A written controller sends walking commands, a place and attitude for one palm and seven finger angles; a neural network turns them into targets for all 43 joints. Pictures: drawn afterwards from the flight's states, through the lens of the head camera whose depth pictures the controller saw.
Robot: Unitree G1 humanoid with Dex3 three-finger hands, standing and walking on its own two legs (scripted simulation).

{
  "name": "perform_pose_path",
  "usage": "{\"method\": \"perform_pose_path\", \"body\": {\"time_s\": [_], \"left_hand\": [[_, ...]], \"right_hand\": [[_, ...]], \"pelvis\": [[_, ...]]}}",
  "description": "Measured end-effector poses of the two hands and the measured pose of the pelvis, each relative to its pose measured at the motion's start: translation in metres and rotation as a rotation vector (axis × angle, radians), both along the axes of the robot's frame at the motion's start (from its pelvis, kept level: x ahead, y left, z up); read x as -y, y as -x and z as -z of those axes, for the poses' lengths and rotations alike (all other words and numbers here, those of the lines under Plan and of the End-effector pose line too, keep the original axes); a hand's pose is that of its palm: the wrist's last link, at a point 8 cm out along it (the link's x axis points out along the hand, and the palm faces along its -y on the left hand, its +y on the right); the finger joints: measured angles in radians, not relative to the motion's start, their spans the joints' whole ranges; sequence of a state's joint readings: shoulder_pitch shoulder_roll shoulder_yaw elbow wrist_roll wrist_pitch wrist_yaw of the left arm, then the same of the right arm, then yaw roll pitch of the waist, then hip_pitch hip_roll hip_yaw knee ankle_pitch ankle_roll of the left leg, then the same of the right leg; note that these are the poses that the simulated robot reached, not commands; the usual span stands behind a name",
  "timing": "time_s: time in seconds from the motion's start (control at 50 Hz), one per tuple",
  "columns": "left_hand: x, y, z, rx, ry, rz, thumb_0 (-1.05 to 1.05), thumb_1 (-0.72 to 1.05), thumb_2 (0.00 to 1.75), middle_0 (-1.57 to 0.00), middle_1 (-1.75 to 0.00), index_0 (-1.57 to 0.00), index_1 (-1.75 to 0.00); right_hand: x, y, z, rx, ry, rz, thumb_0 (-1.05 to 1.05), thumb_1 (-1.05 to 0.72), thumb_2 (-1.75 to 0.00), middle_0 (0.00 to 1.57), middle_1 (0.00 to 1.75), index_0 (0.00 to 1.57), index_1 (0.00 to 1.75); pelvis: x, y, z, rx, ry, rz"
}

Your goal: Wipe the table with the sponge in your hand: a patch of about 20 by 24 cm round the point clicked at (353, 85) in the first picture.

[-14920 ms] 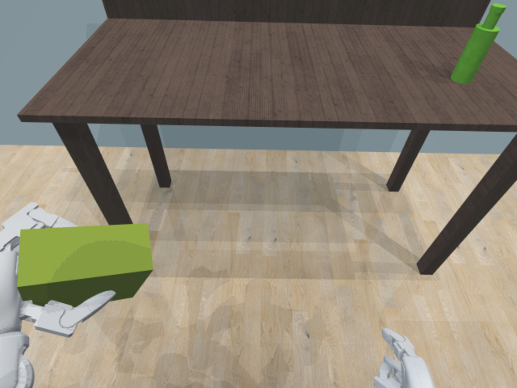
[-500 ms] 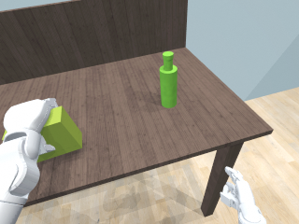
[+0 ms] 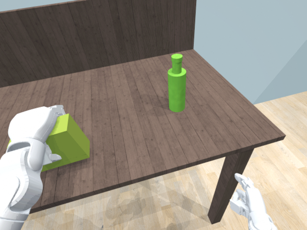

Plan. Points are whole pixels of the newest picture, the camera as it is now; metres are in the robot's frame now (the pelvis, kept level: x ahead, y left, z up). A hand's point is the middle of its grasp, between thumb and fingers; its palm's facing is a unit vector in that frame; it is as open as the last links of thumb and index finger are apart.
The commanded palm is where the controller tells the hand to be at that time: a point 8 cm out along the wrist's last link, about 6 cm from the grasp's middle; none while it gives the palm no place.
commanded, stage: move the sponge above the wiping area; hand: left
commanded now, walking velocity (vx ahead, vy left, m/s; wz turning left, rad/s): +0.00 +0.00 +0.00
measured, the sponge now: (58, 148) +0.24 +0.30 +0.12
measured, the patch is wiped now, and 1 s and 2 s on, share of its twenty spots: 0.00 0.00 0.00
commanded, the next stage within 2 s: lower the sponge onto the table in 1.90 s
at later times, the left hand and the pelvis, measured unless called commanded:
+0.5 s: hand (50, 136) +0.24 +0.30 +0.16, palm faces +0.09 -0.05 -0.99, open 9.9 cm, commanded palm +0.19 +0.30 +0.25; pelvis +0.00 +0.00 +0.00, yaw +0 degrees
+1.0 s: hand (45, 138) +0.23 +0.29 +0.17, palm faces +0.13 -0.03 -0.99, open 9.9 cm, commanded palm +0.19 +0.30 +0.26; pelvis +0.00 -0.01 +0.00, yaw +0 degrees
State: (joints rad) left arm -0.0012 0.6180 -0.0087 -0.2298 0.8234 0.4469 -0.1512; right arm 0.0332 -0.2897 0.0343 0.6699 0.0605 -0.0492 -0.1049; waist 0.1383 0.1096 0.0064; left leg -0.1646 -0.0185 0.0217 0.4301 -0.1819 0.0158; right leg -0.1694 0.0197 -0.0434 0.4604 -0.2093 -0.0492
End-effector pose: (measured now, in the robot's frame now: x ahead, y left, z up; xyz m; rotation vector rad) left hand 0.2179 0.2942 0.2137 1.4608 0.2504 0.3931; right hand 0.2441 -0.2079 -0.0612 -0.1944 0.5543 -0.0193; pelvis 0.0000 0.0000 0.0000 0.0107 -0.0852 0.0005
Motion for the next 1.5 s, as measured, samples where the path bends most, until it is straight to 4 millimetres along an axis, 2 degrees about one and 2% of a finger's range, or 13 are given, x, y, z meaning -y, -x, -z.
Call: {"method": "perform_pose_path", "body": {"time_s": [0.1, 0.26, 0.36, 0.48, 0.56, 0.68, 0.8, 0.9, 1.0, 1.1, 1.22, 1.36, 1.5], "left_hand": [[0.007, -0.004, -0.002, 0.011, -0.017, 0.045, 0.00, -0.47, 1.01, -0.76, -1.33, -0.75, -1.34], [-0.012, 0.001, -0.017, 0.057, -0.011, -0.053, 0.00, -0.47, 1.01, -0.76, -1.33, -0.75, -1.34], [-0.010, 0.005, -0.008, 0.007, -0.003, -0.055, 0.00, -0.47, 1.01, -0.76, -1.33, -0.75, -1.34], [0.001, -0.001, 0.000, -0.021, -0.018, 0.014, 0.00, -0.47, 1.01, -0.76, -1.33, -0.75, -1.34], [0.006, -0.004, -0.012, 0.035, -0.032, 0.042, 0.00, -0.47, 1.01, -0.76, -1.33, -0.75, -1.34], [0.000, 0.002, -0.027, 0.092, -0.017, -0.018, 0.00, -0.47, 1.01, -0.76, -1.33, -0.75, -1.34], [-0.008, 0.011, -0.012, 0.017, -0.005, -0.064, 0.00, -0.47, 1.01, -0.76, -1.33, -0.75, -1.34], [-0.002, 0.015, -0.003, -0.024, -0.011, -0.020, 0.00, -0.47, 1.01, -0.76, -1.33, -0.75, -1.34], [0.006, 0.015, -0.012, 0.029, -0.035, 0.036, 0.00, -0.47, 1.01, -0.76, -1.33, -0.75, -1.34], [-0.007, 0.007, -0.023, 0.069, -0.030, -0.032, 0.00, -0.47, 1.01, -0.76, -1.33, -0.75, -1.34], [-0.008, 0.003, -0.018, 0.030, -0.012, -0.052, 0.00, -0.47, 1.01, -0.76, -1.33, -0.75, -1.34], [0.009, 0.009, -0.011, 0.011, -0.024, 0.040, 0.00, -0.47, 1.01, -0.76, -1.33, -0.75, -1.34], [-0.004, 0.020, -0.024, 0.085, -0.023, -0.027, 0.00, -0.47, 1.02, -0.76, -1.33, -0.75, -1.34]], "right_hand": [[-0.003, 0.001, 0.000, -0.002, -0.005, 0.003, 0.02, -0.90, -0.90, 0.20, 0.30, 0.18, 0.31], [-0.003, 0.001, 0.000, -0.006, -0.020, -0.003, 0.02, -0.90, -0.90, 0.20, 0.30, 0.17, 0.29], [-0.003, 0.001, 0.001, 0.001, -0.014, -0.005, 0.02, -0.90, -0.90, 0.20, 0.30, 0.18, 0.30], [-0.003, 0.001, 0.001, 0.005, 0.003, -0.008, 0.02, -0.90, -0.90, 0.20, 0.30, 0.18, 0.30], [-0.003, 0.002, 0.001, 0.005, -0.006, -0.006, 0.02, -0.90, -0.90, 0.20, 0.30, 0.17, 0.30], [-0.002, 0.001, 0.001, 0.001, -0.030, -0.006, 0.02, -0.90, -0.90, 0.20, 0.30, 0.17, 0.30], [0.001, 0.001, 0.001, 0.004, -0.023, -0.012, 0.02, -0.90, -0.90, 0.20, 0.30, 0.19, 0.31], [0.002, 0.000, 0.002, 0.010, -0.001, -0.017, 0.02, -0.90, -0.90, 0.20, 0.30, 0.20, 0.32], [0.000, 0.001, 0.001, 0.009, 0.000, -0.014, 0.02, -0.90, -0.90, 0.20, 0.30, 0.19, 0.31], [-0.001, 0.001, 0.001, 0.003, -0.010, -0.009, 0.02, -0.90, -0.90, 0.20, 0.30, 0.18, 0.30], [-0.002, 0.002, 0.001, 0.004, -0.023, -0.004, 0.02, -0.90, -0.90, 0.20, 0.30, 0.18, 0.29], [-0.002, 0.002, 0.002, 0.008, -0.014, -0.010, 0.02, -0.90, -0.90, 0.20, 0.30, 0.17, 0.30], [-0.001, 0.001, 0.001, 0.000, -0.015, -0.014, 0.02, -0.90, -0.90, 0.20, 0.30, 0.18, 0.30]], "pelvis": [[0.000, 0.002, 0.000, 0.004, -0.002, 0.007], [0.002, 0.003, 0.000, 0.000, -0.001, 0.009], [0.002, 0.004, 0.001, -0.003, 0.000, 0.000], [0.003, 0.005, 0.001, 0.004, -0.002, -0.006], [0.004, 0.004, 0.001, 0.006, -0.003, 0.005], [0.005, 0.002, 0.001, -0.001, -0.003, 0.010], [0.006, 0.002, 0.002, -0.008, -0.001, 0.004], [0.007, 0.002, 0.002, 0.002, 0.000, -0.002], [0.007, 0.003, 0.002, 0.011, 0.000, 0.000], [0.007, 0.006, 0.002, 0.009, -0.001, 0.002], [0.006, 0.006, 0.002, -0.003, -0.002, 0.001], [0.004, 0.003, 0.002, -0.001, -0.003, 0.005], [0.005, 0.003, 0.002, 0.005, -0.001, 0.007]]}}
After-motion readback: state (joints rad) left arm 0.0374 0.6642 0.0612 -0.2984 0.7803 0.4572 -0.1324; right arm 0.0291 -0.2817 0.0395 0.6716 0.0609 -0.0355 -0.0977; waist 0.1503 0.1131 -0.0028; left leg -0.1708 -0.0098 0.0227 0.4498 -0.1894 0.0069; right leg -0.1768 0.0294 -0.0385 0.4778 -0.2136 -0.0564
